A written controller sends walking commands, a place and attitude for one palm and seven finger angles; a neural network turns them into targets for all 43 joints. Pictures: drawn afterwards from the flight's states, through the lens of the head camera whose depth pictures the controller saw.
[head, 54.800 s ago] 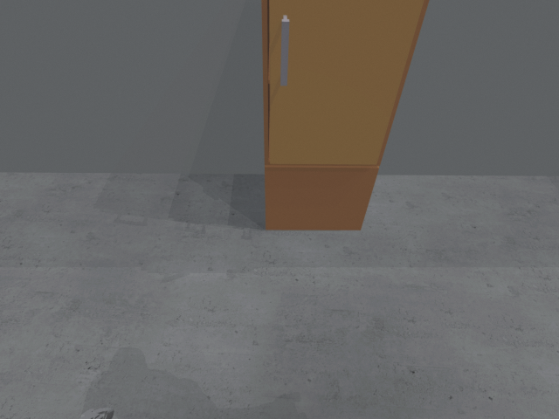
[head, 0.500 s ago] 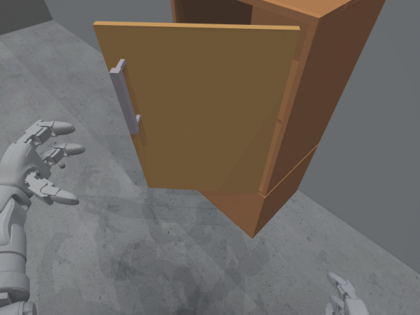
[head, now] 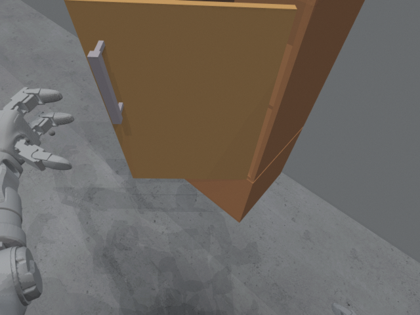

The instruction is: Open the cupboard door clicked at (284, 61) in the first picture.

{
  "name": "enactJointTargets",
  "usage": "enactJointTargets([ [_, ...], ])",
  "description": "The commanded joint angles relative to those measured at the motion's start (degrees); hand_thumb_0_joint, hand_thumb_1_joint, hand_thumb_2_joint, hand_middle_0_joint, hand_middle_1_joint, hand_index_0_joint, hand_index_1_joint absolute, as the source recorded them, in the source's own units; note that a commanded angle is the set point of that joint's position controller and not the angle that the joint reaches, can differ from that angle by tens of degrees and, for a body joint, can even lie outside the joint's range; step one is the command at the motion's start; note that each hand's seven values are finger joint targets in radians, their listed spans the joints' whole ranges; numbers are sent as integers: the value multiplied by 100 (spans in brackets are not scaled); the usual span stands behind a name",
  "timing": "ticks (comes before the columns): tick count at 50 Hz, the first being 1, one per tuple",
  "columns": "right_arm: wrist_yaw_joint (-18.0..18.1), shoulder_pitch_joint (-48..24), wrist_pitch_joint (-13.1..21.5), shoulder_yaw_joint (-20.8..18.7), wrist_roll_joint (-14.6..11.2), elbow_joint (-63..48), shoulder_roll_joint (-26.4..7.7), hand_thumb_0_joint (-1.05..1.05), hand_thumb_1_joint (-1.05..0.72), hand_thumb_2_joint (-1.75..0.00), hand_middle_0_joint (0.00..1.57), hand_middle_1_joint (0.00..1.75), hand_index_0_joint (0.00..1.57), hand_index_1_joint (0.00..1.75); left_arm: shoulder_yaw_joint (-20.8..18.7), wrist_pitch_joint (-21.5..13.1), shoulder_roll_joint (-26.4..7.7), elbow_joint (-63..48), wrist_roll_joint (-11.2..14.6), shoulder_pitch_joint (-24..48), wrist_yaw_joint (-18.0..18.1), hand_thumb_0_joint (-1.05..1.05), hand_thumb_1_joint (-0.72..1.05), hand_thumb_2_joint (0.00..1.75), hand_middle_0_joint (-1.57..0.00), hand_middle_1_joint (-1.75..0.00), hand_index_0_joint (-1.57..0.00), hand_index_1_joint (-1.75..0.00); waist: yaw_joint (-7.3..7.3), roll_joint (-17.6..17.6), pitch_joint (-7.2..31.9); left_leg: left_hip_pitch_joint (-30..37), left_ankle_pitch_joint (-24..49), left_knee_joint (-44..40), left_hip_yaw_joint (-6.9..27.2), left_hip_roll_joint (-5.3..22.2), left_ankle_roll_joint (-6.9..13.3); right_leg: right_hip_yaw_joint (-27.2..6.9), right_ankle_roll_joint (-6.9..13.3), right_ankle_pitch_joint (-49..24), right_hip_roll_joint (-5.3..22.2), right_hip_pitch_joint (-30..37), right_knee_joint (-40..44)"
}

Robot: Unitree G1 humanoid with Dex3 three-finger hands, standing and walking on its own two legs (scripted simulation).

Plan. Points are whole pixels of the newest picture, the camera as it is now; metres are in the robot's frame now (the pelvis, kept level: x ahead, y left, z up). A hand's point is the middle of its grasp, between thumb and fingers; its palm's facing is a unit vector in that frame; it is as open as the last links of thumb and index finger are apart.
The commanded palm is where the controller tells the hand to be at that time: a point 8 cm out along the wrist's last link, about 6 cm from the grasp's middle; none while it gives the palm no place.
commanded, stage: move the hooked fingers beside the handle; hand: left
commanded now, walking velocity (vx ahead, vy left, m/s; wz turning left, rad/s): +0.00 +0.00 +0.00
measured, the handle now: (109, 85) +0.56 +0.22 +0.11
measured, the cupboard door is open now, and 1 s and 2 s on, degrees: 42 42 42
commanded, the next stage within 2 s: slide the fingers in behind the handle in 1.70 s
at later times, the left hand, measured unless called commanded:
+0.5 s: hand (66, 106) +0.48 +0.29 +0.12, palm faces -0.01 -1.00 +0.01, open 14.0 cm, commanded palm +0.46 +0.33 +0.11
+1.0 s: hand (72, 101) +0.50 +0.28 +0.11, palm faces +0.00 -1.00 +0.01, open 13.9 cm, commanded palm +0.48 +0.33 +0.11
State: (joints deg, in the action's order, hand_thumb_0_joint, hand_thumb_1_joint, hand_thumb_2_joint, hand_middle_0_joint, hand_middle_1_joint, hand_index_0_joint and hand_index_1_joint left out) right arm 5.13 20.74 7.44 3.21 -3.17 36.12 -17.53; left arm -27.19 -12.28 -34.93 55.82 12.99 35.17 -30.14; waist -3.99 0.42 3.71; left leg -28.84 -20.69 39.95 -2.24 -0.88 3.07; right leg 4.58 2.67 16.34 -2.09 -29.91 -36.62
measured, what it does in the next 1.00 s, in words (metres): stands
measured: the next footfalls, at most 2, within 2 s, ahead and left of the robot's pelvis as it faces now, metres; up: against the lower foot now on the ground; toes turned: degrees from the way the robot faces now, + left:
none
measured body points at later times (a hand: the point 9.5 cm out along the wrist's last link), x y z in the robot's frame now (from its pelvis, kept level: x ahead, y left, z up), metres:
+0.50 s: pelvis +0.02 +0.03 +0.00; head +0.10 +0.05 +0.44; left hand +0.47 +0.34 +0.12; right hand +0.04 -0.25 -0.11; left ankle -0.01 +0.08 -0.72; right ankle +0.02 -0.09 -0.72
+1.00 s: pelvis +0.02 +0.01 -0.01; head +0.13 +0.03 +0.43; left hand +0.50 +0.34 +0.11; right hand +0.00 -0.26 -0.11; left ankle -0.01 +0.08 -0.72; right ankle +0.02 -0.09 -0.72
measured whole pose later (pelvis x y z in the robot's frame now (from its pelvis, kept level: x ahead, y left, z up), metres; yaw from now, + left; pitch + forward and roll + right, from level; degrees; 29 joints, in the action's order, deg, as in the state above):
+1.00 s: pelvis +0.02 +0.01 -0.01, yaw -2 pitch +17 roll -3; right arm 2.6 26.9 -5.4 2.8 -1.3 35.0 -17.5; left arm -28.9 -14.6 -42.2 69.5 8.4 49.0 -29.3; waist -8.6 0.7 5.4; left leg -36.7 -23.5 42.9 -2.8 0.1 3.9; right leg 3.9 1.7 17.4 -3.2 -37.1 -37.2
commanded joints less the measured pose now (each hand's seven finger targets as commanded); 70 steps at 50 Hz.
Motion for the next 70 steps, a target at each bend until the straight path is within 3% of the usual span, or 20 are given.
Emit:
enactJointTargets([
  [1,21,352,101,-381,-13,-554,-960,0,-90,-90,20,30,20,30,-330,-428,-1955,-823,127,2340,-12,0,-50,30,-30,-120,-30,-120,19,437,1696,605,1688,-479,453,142,-93,-458,-77,-1366,127,870,246],
  [6,-33,499,-34,-414,36,-580,-967,0,-90,-90,20,30,20,30,-224,-514,-1881,-1043,61,2568,34,0,-50,30,-30,-120,-30,-120,0,749,2048,1110,2348,-424,577,204,-221,-360,-55,-1451,74,586,166],
  [9,-35,586,-117,-433,51,-508,-996,0,-90,-90,20,30,20,30,-261,-530,-1869,-786,65,2726,108,0,-50,30,-30,-120,-30,-120,-79,466,1865,1058,2269,-411,647,245,-250,-309,-65,-1278,53,365,190],
  [12,-25,667,-195,-426,66,-421,-1016,0,-90,-90,20,30,20,30,-97,-551,-1812,-573,-13,3230,148,0,-50,30,-30,-120,-30,-120,-209,598,1780,1112,2246,-403,700,263,-279,-271,-66,-1138,51,113,174],
  [16,-51,842,-290,-437,132,-321,-1020,0,-90,-90,20,30,20,30,-24,-643,-1856,-599,-176,3619,245,0,-50,30,-30,-120,-30,-120,-252,1092,2188,1664,2962,-275,847,326,-439,-248,-59,-1163,41,-197,107],
  [21,-94,1004,-449,-457,175,-217,-1034,0,-90,-90,20,30,20,30,-63,-700,-1846,-361,-166,3779,290,0,-50,30,-30,-120,-30,-120,-289,978,2377,1862,3672,-140,938,403,-534,-207,-80,-1346,8,-300,51],
  [24,-114,1064,-559,-455,179,-163,-1048,0,-90,-90,20,30,20,30,37,-583,-1752,120,-222,3859,332,0,-50,30,-30,-120,-30,-120,-388,727,2042,1510,3388,-134,921,393,-488,-179,-99,-1271,9,-419,56],
  [29,-165,1222,-732,-453,229,-185,-1041,0,-90,-90,20,30,20,30,84,-620,-1825,109,-426,4134,489,0,-50,30,-30,-120,-30,-120,-424,960,2276,1635,3750,-31,976,418,-541,-178,-102,-1321,-4,-547,-29],
  [33,-150,1326,-860,-443,233,-206,-1101,0,-90,-90,20,30,20,30,-436,-706,-2486,294,-407,4238,532,0,-50,30,-30,-120,-30,-120,-418,546,2560,1200,3448,56,783,342,-386,-285,-121,-1720,-36,-8,-37],
  [38,-156,1389,-1002,-402,238,-240,-1071,0,-90,-90,20,30,20,30,-459,-738,-2819,459,-636,4203,464,0,-50,30,-30,-120,-30,-120,-402,1014,2545,997,3388,118,691,306,-334,-332,-104,-1881,-37,69,-80],
  [41,-175,1397,-1069,-426,239,-378,-1064,0,-90,-90,20,30,20,30,-482,-748,-2734,236,-529,3772,308,0,-50,30,-30,-120,-30,-120,-278,1092,2855,1219,3825,138,669,330,-339,-329,-101,-2120,-57,232,-102],
  [44,-200,1319,-1136,-434,199,-456,-1045,0,-90,-90,20,30,20,30,-282,-613,-2336,364,-336,3430,101,0,-50,30,-30,-120,-30,-120,-311,813,2534,855,3316,90,521,293,-181,-353,-132,-2175,-59,333,-9],
  [46,-188,1322,-1172,-448,189,-484,-1077,0,-90,-90,20,30,20,30,-397,-565,-2444,290,-238,3450,17,0,-50,30,-30,-120,-30,-120,-311,666,2466,759,3210,59,501,281,-126,-368,-134,-2262,-61,428,-5],
  [49,-167,1290,-1188,-452,167,-495,-1066,0,-90,-90,20,30,20,30,-370,-548,-2479,167,-270,3675,67,0,-50,30,-30,-120,-30,-120,-418,553,2259,517,2655,18,463,241,-57,-391,-156,-2063,-44,364,32],
  [50,-153,1268,-1185,-430,168,-488,-1066,0,-90,-90,20,30,20,30,-341,-606,-2542,70,-285,3915,95,0,-50,30,-30,-120,-30,-120,-435,895,2179,590,2736,32,471,239,-92,-392,-108,-2034,-42,256,3],
  [51,-154,1311,-1193,-445,182,-462,-1085,0,-90,-90,20,30,20,30,-542,-658,-2819,-25,-337,4004,149,0,-50,30,-30,-120,-30,-120,-422,808,2347,628,2625,51,494,239,-83,-416,-129,-1949,-55,299,-3],
  [56,-130,1226,-1150,-404,176,-384,-1038,0,-90,-90,20,30,20,30,-422,-864,-2777,-123,-396,4382,248,0,-50,30,-30,-120,-30,-120,-520,1203,2604,935,2700,159,555,251,-140,-436,-116,-1847,-69,157,-40],
  [60,-86,1189,-1099,-352,142,-344,-1047,0,-90,-90,20,30,20,30,-19,-635,-2369,457,-386,4402,126,0,-50,30,-30,-120,-30,-120,-642,1066,2167,709,2420,131,591,242,-105,-391,-101,-1619,-42,-65,-1],
  [63,-72,1226,-1095,-327,146,-348,-1086,0,-90,-90,20,30,20,30,-21,-441,-2472,793,-437,4242,95,0,-50,30,-30,-120,-30,-120,-645,739,2126,421,2245,148,583,242,-80,-390,-136,-1608,-26,-26,-25],
  [70,-134,1275,-1127,-381,188,-547,-1086,0,-90,-90,20,30,20,30,-431,-728,-2796,126,-345,4085,155,0,-50,30,-30,-120,-30,-120,-416,940,2865,761,3153,292,582,270,-186,-381,-89,-2150,-76,230,-239],
])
